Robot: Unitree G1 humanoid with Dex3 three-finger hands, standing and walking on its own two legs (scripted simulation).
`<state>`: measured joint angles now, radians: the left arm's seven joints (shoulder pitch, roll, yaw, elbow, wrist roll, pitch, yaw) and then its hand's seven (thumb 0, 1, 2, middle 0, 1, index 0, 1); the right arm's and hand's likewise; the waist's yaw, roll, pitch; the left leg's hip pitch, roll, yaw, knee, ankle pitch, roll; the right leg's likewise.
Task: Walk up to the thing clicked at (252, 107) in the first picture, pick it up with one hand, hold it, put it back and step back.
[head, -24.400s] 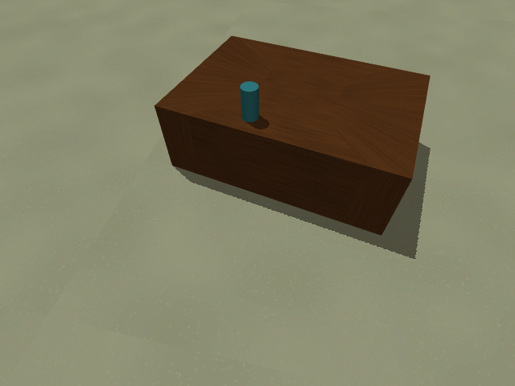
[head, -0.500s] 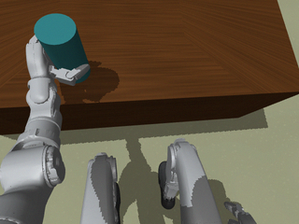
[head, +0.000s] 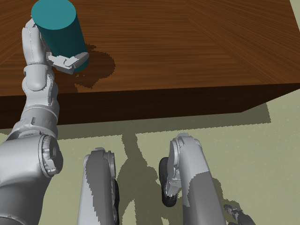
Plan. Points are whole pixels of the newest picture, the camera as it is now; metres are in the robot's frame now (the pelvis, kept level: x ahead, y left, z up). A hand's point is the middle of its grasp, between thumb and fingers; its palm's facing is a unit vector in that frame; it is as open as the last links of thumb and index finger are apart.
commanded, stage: loosen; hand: left
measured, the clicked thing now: (65, 40) +0.55 +0.15 +0.01
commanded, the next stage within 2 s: open in 0.08 s
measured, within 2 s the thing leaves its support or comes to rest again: neither
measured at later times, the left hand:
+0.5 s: hand (64, 43) +0.55 +0.15 +0.00, palm faces +0.06 -1.00 -0.04, open 14.6 cm
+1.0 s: hand (19, 9) +0.57 +0.21 +0.07, palm faces +0.11 -0.99 -0.07, open 17.4 cm
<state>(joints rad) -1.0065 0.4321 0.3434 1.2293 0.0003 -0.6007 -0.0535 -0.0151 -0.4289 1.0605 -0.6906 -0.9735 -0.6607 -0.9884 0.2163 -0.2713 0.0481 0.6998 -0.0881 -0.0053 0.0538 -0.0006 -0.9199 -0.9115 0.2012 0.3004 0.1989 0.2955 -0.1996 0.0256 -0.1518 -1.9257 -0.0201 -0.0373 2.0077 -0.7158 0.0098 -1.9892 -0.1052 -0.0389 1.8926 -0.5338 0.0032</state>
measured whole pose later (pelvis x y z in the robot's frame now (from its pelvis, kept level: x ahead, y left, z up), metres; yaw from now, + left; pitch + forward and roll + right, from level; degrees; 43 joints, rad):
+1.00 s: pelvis +0.00 +0.01 +0.03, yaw -1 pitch +35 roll -4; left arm -1.04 0.58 0.42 1.14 -0.03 -0.41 -0.13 -0.02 -0.52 0.10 -0.04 -0.05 -0.03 -0.04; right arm 0.23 -0.27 0.06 0.65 -0.03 0.04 0.02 0.00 -0.91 -0.90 0.20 0.30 0.20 0.30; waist -0.20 0.04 -0.15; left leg -1.82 -0.01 -0.03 1.90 -0.69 0.02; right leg -1.88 -0.09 -0.04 1.78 -0.51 0.01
